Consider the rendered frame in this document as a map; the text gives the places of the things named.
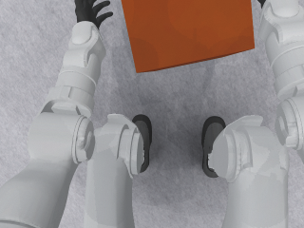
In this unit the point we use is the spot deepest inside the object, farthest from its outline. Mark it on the robot left foot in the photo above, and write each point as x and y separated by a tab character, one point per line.
145	127

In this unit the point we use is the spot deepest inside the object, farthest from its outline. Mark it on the left robot forearm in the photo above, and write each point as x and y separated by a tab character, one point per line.
78	78

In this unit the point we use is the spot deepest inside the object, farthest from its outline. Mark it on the right robot forearm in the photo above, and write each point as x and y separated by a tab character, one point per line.
282	31

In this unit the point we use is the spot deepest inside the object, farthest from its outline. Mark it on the robot left hand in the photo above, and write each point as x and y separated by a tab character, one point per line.
86	12

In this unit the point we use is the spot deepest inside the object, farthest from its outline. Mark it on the robot right upper arm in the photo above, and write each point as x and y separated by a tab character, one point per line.
289	124

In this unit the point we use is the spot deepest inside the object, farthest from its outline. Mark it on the robot left upper arm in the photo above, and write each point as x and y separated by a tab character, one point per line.
37	196

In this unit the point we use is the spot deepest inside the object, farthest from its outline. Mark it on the right robot thigh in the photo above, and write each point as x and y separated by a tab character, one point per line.
248	159

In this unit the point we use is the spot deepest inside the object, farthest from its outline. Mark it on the carton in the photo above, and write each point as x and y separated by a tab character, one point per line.
173	33

